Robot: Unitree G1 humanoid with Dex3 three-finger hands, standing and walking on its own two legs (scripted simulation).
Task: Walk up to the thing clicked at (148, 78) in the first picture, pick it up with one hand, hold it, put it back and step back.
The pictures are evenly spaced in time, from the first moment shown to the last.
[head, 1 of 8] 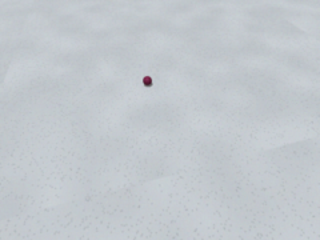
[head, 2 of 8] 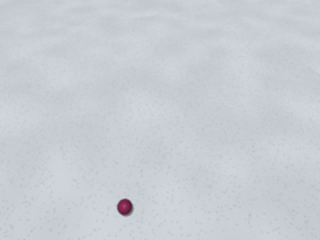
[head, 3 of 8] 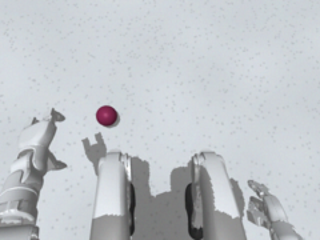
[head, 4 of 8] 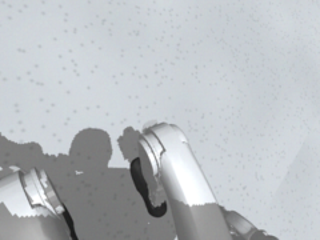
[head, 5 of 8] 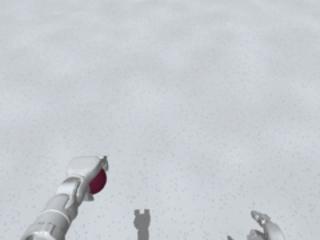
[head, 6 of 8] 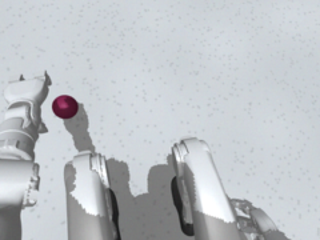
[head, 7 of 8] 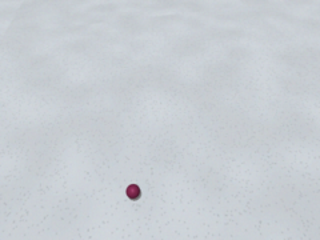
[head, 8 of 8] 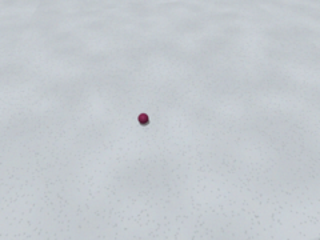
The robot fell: no
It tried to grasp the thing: yes
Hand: left
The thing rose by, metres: 0.68
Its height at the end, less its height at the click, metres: +0.00
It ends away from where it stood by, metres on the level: 0.07
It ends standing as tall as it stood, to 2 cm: yes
